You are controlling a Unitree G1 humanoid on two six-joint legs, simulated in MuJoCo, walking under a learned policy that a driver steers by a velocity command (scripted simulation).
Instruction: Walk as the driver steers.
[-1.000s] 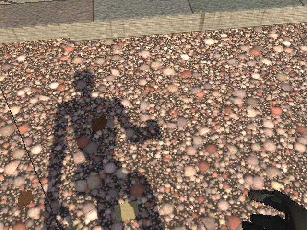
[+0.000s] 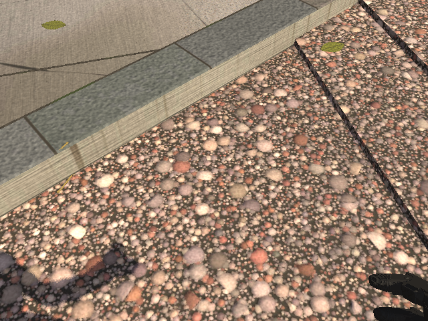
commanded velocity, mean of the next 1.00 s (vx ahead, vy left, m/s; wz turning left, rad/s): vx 0.50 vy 0.00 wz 0.17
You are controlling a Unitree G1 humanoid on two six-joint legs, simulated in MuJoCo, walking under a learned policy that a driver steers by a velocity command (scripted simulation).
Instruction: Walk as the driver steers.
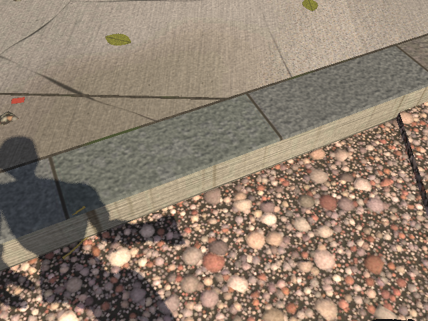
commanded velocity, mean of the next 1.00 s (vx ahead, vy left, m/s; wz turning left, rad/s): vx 0.28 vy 0.00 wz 0.58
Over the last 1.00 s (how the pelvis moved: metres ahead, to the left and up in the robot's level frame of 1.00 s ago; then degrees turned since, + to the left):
0.51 0.01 -0.02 16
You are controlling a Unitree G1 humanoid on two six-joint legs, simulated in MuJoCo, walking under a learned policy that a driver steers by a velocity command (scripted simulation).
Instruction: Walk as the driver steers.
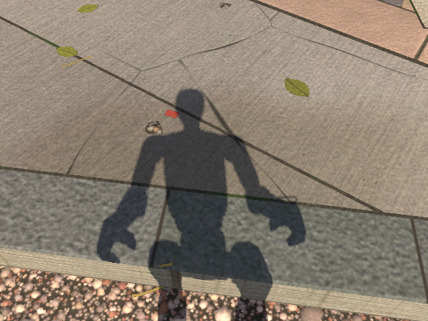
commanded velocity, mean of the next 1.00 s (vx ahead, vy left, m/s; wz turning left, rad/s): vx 0.02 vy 0.00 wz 0.60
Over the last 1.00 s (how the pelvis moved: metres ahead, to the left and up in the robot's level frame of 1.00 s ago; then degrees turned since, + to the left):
0.35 0.05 0.01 35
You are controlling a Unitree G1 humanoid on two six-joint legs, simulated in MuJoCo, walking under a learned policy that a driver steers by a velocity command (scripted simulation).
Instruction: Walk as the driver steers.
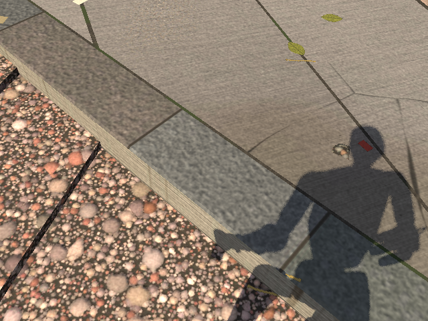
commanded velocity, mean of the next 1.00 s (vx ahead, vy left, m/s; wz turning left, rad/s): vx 0.43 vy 0.00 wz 0.34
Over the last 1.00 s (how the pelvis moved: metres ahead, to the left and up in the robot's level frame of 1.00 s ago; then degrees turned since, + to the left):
-0.01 0.04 0.00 36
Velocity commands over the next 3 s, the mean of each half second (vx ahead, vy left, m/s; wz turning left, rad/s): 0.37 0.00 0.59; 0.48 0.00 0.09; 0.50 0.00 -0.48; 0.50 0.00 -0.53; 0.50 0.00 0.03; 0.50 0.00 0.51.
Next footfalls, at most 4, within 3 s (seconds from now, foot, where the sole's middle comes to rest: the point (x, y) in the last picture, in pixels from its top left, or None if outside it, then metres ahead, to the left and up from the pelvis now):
0.36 right None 0.24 -0.09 -0.77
0.82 left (143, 317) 0.46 0.20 -0.77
1.44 right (181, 169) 0.90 0.12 -0.62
1.98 left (158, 87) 1.30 0.23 -0.62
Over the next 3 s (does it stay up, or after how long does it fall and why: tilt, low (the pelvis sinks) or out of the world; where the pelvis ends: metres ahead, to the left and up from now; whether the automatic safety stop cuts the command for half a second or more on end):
stays up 1.68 0.10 0.14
